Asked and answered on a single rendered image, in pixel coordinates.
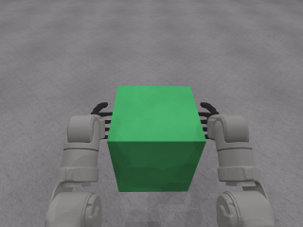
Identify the robot right forearm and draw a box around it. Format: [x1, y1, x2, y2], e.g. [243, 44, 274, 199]
[206, 114, 276, 225]

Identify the left robot upper arm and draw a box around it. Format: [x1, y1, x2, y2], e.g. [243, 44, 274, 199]
[45, 191, 102, 227]

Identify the right robot upper arm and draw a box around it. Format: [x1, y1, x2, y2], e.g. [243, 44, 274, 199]
[216, 190, 276, 227]

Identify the carton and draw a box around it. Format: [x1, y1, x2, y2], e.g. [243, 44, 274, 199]
[107, 85, 206, 192]

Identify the robot left hand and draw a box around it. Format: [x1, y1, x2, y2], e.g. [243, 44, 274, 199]
[91, 102, 113, 139]

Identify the robot right hand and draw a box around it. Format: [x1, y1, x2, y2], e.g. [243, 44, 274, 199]
[198, 102, 219, 140]

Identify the robot left forearm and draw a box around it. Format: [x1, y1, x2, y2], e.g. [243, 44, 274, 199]
[45, 114, 105, 226]

